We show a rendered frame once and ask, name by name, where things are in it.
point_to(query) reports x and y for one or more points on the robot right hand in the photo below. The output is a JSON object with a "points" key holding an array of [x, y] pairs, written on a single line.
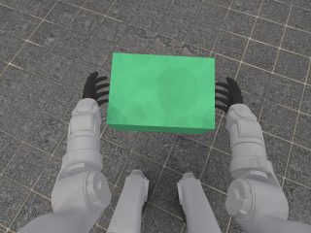
{"points": [[233, 94]]}

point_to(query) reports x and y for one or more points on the robot right upper arm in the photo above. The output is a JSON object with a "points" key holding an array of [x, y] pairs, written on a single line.
{"points": [[261, 208]]}

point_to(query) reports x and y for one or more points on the robot left upper arm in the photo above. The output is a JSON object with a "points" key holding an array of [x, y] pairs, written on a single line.
{"points": [[77, 203]]}

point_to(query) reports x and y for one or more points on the left robot foot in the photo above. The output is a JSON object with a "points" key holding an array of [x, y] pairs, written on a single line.
{"points": [[143, 207]]}

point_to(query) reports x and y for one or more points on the robot left thigh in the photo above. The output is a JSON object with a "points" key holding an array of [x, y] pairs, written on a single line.
{"points": [[128, 212]]}

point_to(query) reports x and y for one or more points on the robot right forearm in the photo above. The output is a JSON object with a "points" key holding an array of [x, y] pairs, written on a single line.
{"points": [[247, 147]]}

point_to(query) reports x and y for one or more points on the robot left forearm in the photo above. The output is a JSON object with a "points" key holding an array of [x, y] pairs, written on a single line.
{"points": [[83, 141]]}

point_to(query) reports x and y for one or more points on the carton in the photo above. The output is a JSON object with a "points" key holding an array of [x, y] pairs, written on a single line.
{"points": [[162, 93]]}

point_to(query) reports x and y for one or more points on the robot left hand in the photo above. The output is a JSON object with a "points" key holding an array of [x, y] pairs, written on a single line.
{"points": [[91, 88]]}

